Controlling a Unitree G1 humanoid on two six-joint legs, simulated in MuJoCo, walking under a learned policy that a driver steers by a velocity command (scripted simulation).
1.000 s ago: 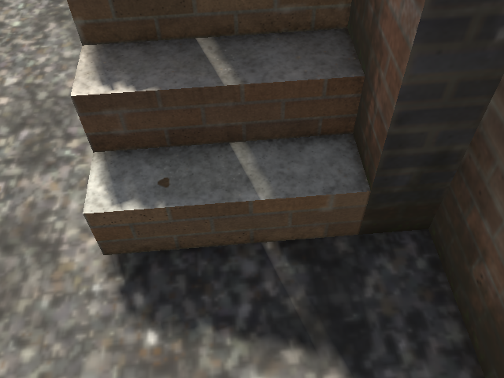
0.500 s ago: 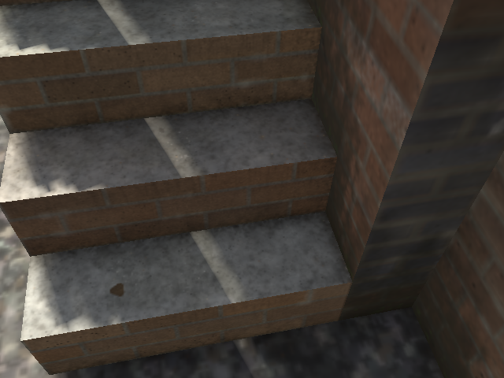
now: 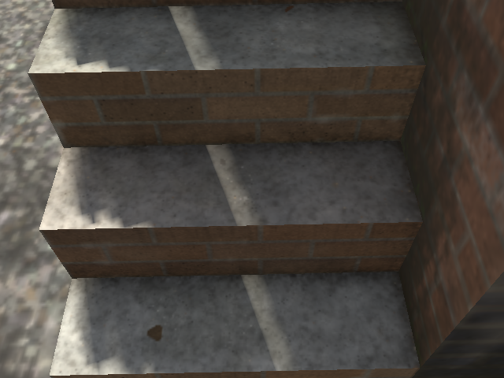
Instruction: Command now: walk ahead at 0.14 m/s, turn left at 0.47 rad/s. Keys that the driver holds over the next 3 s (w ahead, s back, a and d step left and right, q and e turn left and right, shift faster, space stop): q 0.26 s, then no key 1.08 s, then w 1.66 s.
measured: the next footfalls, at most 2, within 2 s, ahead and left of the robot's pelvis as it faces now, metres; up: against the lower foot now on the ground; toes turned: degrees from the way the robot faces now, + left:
left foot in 0.06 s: +0.16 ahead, +0.10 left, +0.00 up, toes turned +4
right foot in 0.48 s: +0.07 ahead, -0.09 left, +0.00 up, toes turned +16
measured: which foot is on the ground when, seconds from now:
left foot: up 0.00-0.04, down 0.06-0.50, up 0.52-0.70, down 0.72-1.00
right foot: down 0.00-0.06, up 0.08-0.46, down 0.48-1.00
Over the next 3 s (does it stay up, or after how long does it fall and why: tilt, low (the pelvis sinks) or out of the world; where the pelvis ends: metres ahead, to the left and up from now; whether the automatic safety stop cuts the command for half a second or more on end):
stays up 0.13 0.09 0.01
